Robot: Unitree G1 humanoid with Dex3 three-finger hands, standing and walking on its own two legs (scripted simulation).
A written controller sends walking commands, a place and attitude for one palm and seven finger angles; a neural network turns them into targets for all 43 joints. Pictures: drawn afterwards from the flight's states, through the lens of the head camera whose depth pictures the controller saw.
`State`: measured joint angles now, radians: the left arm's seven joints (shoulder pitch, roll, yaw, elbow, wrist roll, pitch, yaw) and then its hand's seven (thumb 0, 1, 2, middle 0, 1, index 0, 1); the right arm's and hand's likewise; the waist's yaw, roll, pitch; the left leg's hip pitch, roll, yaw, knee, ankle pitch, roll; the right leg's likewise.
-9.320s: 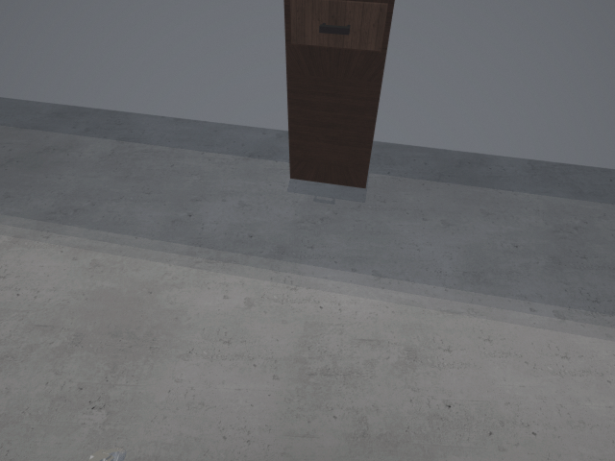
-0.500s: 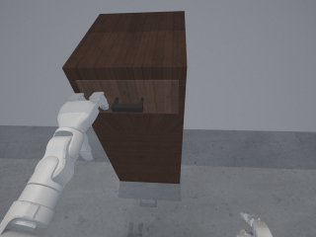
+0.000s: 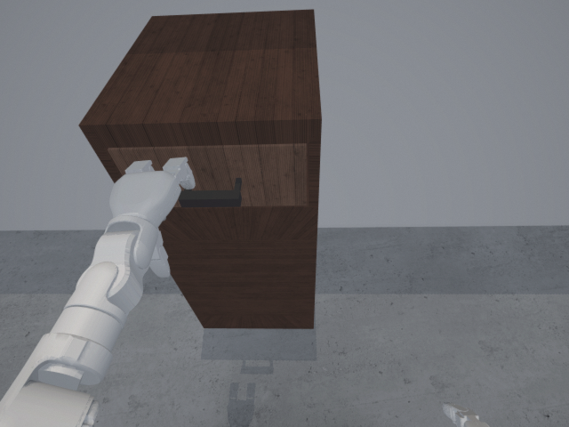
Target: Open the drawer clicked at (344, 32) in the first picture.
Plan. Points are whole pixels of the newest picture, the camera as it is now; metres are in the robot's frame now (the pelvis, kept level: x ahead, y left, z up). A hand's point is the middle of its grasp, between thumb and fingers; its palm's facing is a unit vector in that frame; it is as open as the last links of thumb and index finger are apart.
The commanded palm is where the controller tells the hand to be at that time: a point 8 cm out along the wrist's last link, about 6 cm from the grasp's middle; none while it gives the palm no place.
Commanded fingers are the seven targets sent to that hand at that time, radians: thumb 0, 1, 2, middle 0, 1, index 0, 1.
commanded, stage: move the hooked fingers above the handle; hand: left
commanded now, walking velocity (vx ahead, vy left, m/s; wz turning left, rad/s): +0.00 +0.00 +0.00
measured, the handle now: (212, 190) +0.51 +0.18 +0.01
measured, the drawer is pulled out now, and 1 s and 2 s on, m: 0.00 0.00 0.00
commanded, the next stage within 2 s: lower the fingers behind the handle in 1.22 s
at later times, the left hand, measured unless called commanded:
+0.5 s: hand (194, 193) +0.46 +0.18 +0.06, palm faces -0.03 -0.04 -1.00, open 13.8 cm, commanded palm +0.44 +0.19 +0.12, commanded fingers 0.00 -0.50 0.30 -0.30 -1.20 -0.30 -1.20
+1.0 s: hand (193, 192) +0.46 +0.19 +0.06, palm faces -0.02 -0.04 -1.00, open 13.8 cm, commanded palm +0.44 +0.19 +0.12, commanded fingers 0.00 -0.50 0.30 -0.30 -1.20 -0.30 -1.20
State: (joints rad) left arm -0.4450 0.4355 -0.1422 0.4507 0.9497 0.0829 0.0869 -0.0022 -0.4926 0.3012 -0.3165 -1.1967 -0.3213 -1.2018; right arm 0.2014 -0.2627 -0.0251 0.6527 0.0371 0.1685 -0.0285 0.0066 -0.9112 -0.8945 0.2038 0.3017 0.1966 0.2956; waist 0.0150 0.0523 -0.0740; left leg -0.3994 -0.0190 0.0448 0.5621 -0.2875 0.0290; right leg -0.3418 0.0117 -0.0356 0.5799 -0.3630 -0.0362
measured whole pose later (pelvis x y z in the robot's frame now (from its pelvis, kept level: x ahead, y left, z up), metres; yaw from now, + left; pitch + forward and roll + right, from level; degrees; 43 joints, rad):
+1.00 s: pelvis -0.01 +0.01 -0.01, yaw -1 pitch +12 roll +0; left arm -0.77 0.40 -0.12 0.94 1.02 0.06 0.23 0.00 -0.49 0.30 -0.32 -1.20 -0.33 -1.21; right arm 0.32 -0.26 -0.05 0.69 0.03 0.15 -0.02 0.00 -0.91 -0.89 0.20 0.30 0.20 0.30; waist -0.08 0.05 -0.12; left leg -0.54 0.00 0.06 0.62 -0.30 0.04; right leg -0.48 0.02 -0.02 0.62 -0.36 -0.03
